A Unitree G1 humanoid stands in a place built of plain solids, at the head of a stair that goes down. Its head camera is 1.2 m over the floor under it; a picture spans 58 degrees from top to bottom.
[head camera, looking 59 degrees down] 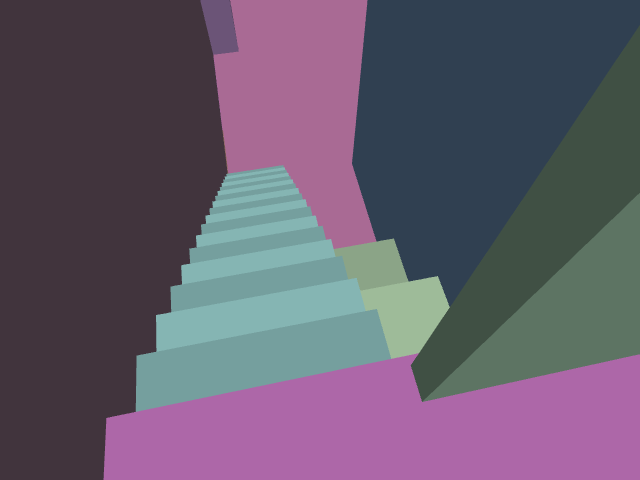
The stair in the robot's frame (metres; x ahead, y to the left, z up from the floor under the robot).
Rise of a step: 0.21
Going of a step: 0.23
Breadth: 0.82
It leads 12 degrees to the left of straight ahead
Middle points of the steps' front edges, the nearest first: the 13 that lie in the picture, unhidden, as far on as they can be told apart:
0.27 0.16 0.00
0.49 0.20 -0.21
0.71 0.25 -0.42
0.93 0.29 -0.62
1.15 0.34 -0.83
1.37 0.38 -1.04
1.59 0.43 -1.25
1.81 0.47 -1.46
2.03 0.52 -1.67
2.26 0.56 -1.88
2.48 0.61 -2.09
2.70 0.65 -2.30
2.92 0.70 -2.50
